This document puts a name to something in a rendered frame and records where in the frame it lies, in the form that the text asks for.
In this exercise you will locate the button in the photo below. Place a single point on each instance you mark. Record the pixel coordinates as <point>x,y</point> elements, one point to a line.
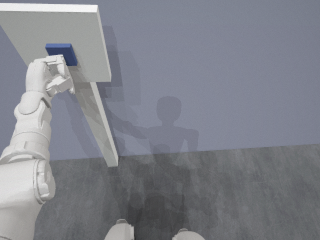
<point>64,49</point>

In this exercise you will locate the left robot hand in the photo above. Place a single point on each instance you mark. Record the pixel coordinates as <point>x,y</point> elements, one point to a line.
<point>39,78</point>

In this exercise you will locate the panel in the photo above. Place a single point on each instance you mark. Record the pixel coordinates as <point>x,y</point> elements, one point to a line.
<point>30,26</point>

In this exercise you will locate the robot left upper arm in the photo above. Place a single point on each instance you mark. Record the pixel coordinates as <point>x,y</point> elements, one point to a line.
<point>24,187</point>

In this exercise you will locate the robot right shin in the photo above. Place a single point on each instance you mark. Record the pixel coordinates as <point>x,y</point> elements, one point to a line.
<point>182,230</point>

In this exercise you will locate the robot left forearm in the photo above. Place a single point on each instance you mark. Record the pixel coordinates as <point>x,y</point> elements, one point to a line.
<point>32,135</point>

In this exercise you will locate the robot left thigh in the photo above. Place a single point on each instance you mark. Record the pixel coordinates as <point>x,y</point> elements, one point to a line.
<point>121,231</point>

